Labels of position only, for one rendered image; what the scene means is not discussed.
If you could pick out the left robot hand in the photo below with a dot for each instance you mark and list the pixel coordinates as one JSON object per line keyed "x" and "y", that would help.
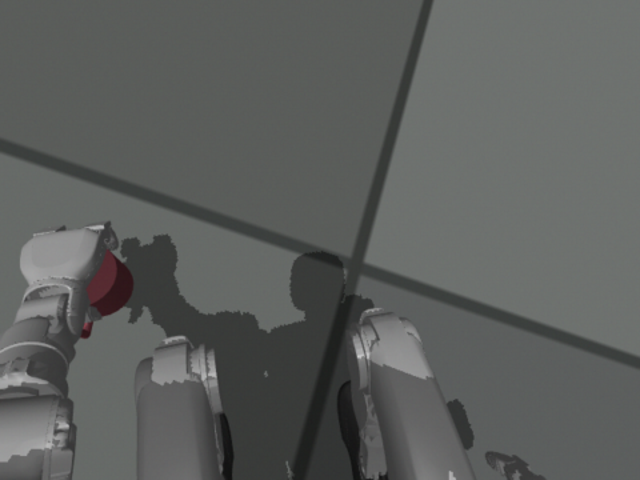
{"x": 75, "y": 255}

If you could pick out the right robot foot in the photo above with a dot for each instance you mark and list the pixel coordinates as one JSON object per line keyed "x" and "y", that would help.
{"x": 350, "y": 431}

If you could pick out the left robot arm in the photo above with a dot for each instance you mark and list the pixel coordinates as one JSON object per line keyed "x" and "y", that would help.
{"x": 37, "y": 436}

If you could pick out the mug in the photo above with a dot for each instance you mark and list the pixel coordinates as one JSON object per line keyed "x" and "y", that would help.
{"x": 110, "y": 289}

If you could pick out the right robot hand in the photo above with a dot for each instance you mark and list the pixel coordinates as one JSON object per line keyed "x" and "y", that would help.
{"x": 513, "y": 468}

